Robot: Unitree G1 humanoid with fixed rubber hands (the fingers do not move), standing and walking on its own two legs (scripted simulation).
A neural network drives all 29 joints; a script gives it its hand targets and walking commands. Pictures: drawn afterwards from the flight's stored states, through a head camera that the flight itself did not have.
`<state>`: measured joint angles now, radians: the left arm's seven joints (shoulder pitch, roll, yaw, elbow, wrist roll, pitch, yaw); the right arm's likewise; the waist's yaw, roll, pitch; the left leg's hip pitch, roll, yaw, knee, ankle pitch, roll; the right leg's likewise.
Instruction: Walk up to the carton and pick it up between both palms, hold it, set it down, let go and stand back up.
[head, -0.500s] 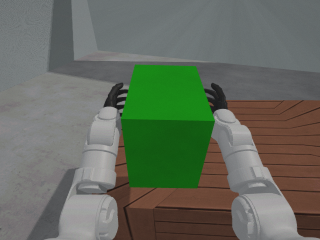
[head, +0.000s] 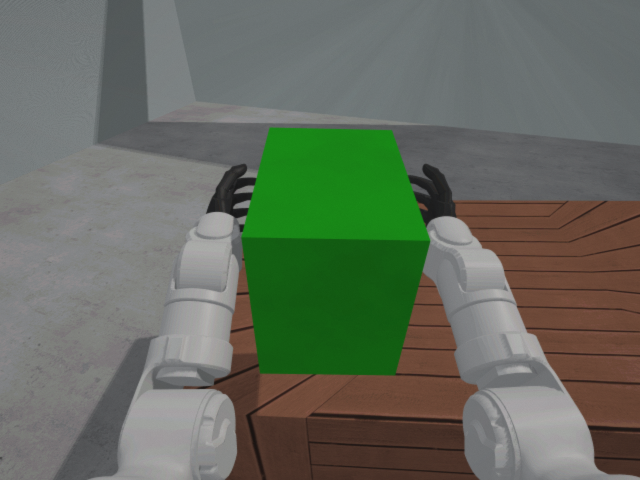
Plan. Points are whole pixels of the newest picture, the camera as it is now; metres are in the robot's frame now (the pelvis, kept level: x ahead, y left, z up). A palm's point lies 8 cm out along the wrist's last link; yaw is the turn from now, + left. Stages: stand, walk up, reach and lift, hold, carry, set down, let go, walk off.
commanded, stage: hold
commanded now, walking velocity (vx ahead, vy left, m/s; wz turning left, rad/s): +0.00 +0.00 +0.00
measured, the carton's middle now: (329, 245) +0.40 +0.02 +0.16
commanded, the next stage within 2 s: set down in 0.64 s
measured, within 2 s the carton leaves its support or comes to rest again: neither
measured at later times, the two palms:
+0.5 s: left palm (222, 222) +0.37 +0.15 +0.22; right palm (438, 224) +0.38 -0.12 +0.21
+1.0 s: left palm (226, 217) +0.38 +0.15 +0.22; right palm (435, 223) +0.40 -0.12 +0.20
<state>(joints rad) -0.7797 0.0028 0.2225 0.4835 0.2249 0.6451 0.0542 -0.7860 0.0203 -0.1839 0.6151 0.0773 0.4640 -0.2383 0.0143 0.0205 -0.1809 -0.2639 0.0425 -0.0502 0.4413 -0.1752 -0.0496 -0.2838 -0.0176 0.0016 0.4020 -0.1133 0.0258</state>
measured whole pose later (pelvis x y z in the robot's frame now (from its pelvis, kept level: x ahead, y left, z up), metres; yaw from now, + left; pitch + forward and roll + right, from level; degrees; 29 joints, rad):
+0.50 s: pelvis +0.00 +0.00 +0.00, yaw +0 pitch -1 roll +0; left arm -0.78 0.00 0.22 0.48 0.23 0.65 0.05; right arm -0.79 0.02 -0.18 0.61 0.08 0.46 -0.24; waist 0.01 0.02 -0.18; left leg -0.25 0.04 -0.05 0.44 -0.17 -0.05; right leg -0.28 -0.02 0.00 0.40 -0.11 0.03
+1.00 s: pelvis +0.01 -0.01 +0.00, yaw +0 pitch -1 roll +0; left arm -0.78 -0.04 0.32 0.48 0.29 0.50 0.02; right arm -0.79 0.03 -0.18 0.71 0.08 0.24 -0.22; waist 0.01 0.01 -0.14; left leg -0.22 0.04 -0.05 0.40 -0.16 -0.05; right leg -0.26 -0.02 0.00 0.40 -0.13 0.02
